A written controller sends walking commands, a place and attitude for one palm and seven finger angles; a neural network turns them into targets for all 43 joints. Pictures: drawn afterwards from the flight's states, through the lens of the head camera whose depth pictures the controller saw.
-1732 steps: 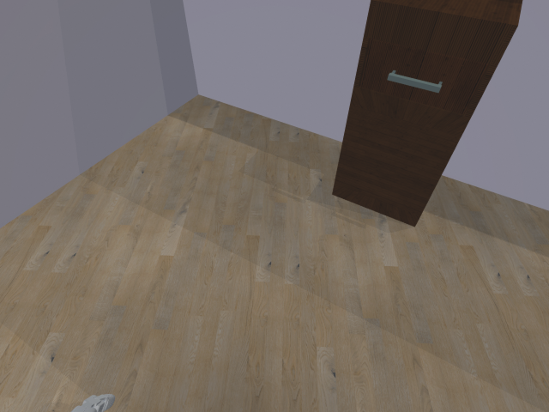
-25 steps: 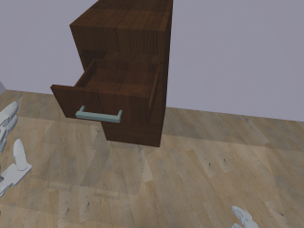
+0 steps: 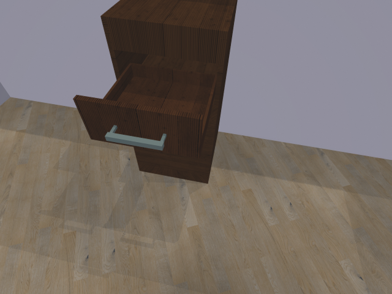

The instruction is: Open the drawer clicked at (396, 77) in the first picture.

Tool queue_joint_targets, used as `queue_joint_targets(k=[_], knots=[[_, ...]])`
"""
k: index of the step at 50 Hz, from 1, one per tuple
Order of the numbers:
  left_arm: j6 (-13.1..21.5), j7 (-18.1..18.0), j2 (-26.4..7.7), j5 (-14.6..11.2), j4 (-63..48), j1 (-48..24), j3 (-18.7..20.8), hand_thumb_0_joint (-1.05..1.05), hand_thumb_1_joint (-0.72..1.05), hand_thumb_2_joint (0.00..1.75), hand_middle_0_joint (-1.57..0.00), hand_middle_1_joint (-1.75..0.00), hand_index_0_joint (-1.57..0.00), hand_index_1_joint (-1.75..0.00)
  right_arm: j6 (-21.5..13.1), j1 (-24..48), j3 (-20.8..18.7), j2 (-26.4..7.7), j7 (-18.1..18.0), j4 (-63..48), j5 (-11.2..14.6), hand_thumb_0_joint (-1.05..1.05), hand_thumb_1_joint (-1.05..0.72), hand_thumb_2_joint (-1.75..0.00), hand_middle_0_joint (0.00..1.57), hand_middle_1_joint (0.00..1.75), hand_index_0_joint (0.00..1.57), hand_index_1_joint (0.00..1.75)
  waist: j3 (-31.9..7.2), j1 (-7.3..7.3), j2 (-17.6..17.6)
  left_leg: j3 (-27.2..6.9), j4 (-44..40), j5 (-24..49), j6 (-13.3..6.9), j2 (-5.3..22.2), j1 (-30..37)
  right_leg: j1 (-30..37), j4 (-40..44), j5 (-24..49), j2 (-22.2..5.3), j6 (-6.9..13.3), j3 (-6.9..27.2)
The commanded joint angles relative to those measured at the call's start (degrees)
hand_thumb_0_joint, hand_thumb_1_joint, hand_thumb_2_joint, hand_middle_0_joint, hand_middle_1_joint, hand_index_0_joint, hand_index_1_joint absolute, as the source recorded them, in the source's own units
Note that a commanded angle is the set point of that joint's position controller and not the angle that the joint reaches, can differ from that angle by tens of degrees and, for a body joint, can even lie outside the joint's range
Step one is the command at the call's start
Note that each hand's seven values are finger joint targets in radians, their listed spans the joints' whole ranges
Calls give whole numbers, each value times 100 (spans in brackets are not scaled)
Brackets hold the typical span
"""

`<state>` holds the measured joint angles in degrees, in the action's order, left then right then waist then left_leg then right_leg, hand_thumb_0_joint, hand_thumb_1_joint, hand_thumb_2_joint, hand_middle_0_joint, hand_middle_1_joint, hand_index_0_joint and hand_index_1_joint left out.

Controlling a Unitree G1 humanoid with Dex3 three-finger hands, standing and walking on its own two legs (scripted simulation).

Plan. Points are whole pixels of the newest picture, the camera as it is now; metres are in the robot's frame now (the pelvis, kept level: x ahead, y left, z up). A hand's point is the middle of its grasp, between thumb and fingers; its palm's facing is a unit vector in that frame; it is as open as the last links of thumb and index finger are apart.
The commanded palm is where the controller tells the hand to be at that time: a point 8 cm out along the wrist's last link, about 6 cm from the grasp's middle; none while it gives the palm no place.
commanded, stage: let the arm hang, fingers relaxed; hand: left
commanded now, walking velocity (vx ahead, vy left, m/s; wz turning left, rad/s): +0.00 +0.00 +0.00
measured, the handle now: (136, 136) +0.55 +0.21 -0.06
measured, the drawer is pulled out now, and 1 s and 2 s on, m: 0.30 0.30 0.30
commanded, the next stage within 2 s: look to check the result in 0.80 s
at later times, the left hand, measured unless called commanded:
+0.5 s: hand out of the picture +0.00 +0.18 -0.16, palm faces -0.01 -0.98 -0.20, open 7.3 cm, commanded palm none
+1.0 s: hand out of the picture -0.01 +0.17 -0.16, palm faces +0.01 -0.98 -0.18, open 7.3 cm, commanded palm none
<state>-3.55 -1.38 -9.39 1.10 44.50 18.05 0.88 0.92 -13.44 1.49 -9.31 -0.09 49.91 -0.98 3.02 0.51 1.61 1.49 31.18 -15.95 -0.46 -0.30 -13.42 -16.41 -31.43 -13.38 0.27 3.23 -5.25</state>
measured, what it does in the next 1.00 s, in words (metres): stands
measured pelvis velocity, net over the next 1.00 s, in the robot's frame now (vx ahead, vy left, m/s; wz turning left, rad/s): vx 0.01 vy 0.01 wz -0.04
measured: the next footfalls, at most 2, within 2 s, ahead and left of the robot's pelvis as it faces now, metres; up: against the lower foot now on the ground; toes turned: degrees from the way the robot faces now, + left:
none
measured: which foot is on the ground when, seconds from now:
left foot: down 0.00-1.00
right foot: down 0.00-1.00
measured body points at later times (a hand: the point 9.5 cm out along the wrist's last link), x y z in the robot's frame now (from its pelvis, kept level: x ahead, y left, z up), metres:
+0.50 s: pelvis +0.00 +0.01 +0.01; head +0.01 +0.00 +0.46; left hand +0.00 +0.24 -0.14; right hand -0.03 -0.19 -0.16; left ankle +0.01 +0.12 -0.73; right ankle +0.04 -0.08 -0.73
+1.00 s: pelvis +0.01 +0.01 +0.01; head +0.02 +0.00 +0.46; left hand +0.00 +0.22 -0.15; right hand -0.04 -0.19 -0.16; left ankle +0.01 +0.12 -0.73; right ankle +0.04 -0.08 -0.73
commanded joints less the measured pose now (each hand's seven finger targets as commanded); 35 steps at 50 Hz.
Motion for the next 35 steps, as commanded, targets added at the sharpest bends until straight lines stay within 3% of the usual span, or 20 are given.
queue_joint_targets(k=[1, 2, 6, 12, 16, 19, 21, 25, 32, 35], knots=[[349, 2, -870, -18, 209, 138, 204, 0, 90, 90, -20, -30, -20, -30, -112, -89, -214, -704, -117, -5, 8, 0, -90, -90, 20, 30, 20, 30, -167, -119, -850, -598, -1092, 229, -211, 489, -282, 662, 1116, 154, -475, 43, 994], [357, -6, -779, -18, 367, 184, 230, 0, 90, 90, -20, -30, -20, -30, -106, -193, -240, -632, -134, 76, -8, 0, -90, -90, 20, 30, 20, 30, -273, -109, -1016, -545, -1122, 72, -210, 474, -219, 712, 1177, 88, -477, 61, 1000], [375, 11, -761, -36, 931, 144, 163, 0, 90, 90, -20, -30, -20, -30, -64, -471, -250, -574, -152, 415, 17, 0, -90, -90, 20, 30, 20, 30, -337, -49, -513, -497, -1138, -75, -221, 470, 29, 648, 1465, -248, -536, 67, 1021], [375, -17, -631, -51, 1541, 208, 69, 0, 90, 90, -20, -30, -20, -30, -49, -790, -231, -494, -183, 888, 25, 0, -90, -90, 20, 30, 20, 30, 291, -24, -119, -482, -1330, -39, -235, 535, -2, 318, 1613, -438, -523, 65, 985], [404, -39, -590, -70, 1777, 314, 40, 0, 90, 90, -20, -30, -20, -30, -99, -925, -209, -425, -203, 1102, 44, 0, -90, -90, 20, 30, 20, 30, 55, -38, -129, -448, -1354, 288, -237, 563, 200, 519, 1511, -16, -527, 62, 942], [413, -64, -550, -68, 1880, 344, 21, 0, 90, 90, -20, -30, -20, -30, -108, -941, -194, -346, -214, 1204, 48, 0, -90, -90, 20, 30, 20, 30, 166, -53, -140, -427, -1375, 432, -229, 590, 213, 519, 1444, 205, -514, 54, 892], [405, -74, -521, -66, 1913, 329, 24, 0, 90, 90, -20, -30, -20, -30, -93, -973, -195, -301, -213, 1273, 47, 0, -90, -90, 20, 30, 20, 30, 323, -51, -47, -404, -1403, 296, -216, 562, 124, 462, 1489, 42, -514, 45, 916], [400, -93, -466, -57, 1931, 323, 34, 0, 90, 90, -20, -30, -20, -30, -85, -1064, -195, -180, -212, 1369, 35, 0, -90, -90, 20, 30, 20, 30, 447, -45, -259, -380, -1450, 142, -210, 546, 74, 355, 1490, -89, -496, 42, 934], [396, -101, -355, -49, 1931, 294, 69, 0, 90, 90, -20, -30, -20, -30, -104, -1125, -203, -71, -229, 1409, 22, 0, -90, -90, 20, 30, 20, 30, 520, -49, -344, -420, -1509, 0, -217, 551, -45, 341, 1402, -66, -463, 43, 914], [399, -99, -336, -41, 1923, 305, 84, 0, 90, 90, -20, -30, -20, -30, -103, -1160, -218, -35, -227, 1399, 22, 0, -90, -90, 20, 30, 20, 30, 461, -43, -219, -399, -1468, 29, -234, 537, -6, 337, 1418, -96, -483, 39, 921]])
